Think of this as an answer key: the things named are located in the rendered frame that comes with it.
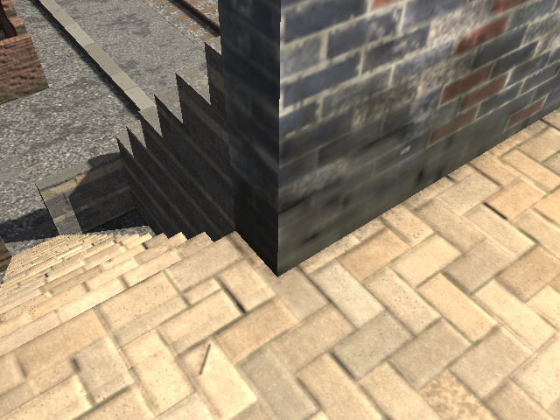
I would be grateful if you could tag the stairs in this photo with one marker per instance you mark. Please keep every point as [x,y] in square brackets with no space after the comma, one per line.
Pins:
[61,278]

